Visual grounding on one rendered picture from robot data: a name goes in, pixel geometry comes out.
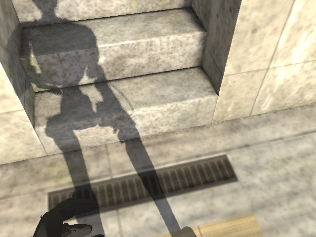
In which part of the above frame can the left robot hand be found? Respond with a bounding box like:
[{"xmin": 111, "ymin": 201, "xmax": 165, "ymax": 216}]
[{"xmin": 31, "ymin": 197, "xmax": 105, "ymax": 237}]

